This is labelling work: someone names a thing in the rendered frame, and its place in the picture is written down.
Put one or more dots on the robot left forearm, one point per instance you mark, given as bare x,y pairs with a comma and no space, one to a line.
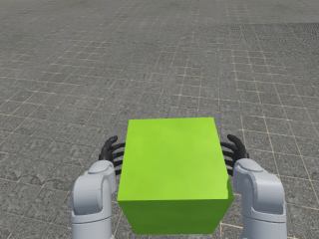
91,202

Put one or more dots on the robot right hand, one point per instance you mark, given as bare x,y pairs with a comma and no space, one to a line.
239,151

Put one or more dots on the robot right forearm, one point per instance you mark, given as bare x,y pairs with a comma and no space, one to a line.
262,201

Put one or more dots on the robot left hand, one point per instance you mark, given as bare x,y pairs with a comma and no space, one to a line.
107,152

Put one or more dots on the carton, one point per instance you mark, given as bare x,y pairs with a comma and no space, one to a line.
174,179

